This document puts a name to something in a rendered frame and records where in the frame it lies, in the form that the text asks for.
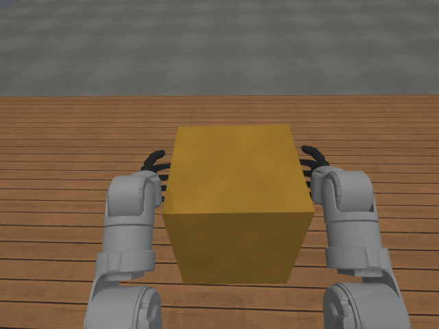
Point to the robot left upper arm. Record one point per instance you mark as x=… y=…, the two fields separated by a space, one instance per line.
x=125 y=307

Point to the robot right forearm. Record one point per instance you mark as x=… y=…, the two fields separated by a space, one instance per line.
x=350 y=214

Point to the robot left forearm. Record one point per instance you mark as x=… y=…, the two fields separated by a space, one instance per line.
x=128 y=230

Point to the robot right hand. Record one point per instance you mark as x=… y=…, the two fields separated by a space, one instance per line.
x=320 y=161

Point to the carton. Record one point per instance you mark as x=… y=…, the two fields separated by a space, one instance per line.
x=237 y=207

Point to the robot right upper arm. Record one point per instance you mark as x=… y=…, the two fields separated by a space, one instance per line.
x=363 y=305

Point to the robot left hand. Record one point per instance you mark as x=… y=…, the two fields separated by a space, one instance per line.
x=148 y=166

